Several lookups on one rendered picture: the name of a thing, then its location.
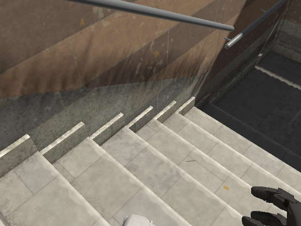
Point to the robot right hand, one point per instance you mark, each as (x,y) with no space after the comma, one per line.
(281,199)

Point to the robot left thigh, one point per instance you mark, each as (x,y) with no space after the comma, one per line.
(136,220)

